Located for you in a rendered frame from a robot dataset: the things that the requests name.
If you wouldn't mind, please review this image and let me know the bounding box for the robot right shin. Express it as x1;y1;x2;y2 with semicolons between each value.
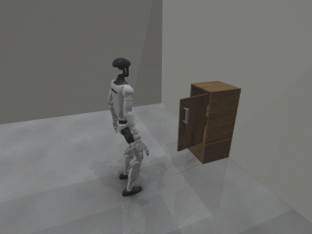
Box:
127;161;142;191

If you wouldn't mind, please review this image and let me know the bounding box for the robot right hand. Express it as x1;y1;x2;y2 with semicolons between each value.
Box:
136;140;149;160

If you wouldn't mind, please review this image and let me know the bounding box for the left robot forearm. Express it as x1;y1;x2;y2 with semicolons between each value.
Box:
108;103;119;121

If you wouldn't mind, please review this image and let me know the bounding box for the cupboard door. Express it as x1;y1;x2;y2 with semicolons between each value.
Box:
177;94;209;152

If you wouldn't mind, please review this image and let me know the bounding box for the handle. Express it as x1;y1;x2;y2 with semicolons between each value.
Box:
183;107;189;124

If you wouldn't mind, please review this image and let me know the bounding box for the robot left hand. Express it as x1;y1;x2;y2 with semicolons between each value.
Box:
112;119;119;133

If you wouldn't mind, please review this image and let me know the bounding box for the robot right thigh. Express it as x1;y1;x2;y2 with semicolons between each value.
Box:
124;128;143;167

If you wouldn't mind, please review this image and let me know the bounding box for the right robot forearm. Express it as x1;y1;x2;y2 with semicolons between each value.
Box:
126;112;142;142

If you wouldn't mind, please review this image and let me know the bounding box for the robot right upper arm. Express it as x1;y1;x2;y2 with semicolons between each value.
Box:
122;85;135;120

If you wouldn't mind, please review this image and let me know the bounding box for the robot left upper arm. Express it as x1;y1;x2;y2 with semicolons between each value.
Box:
107;80;115;106

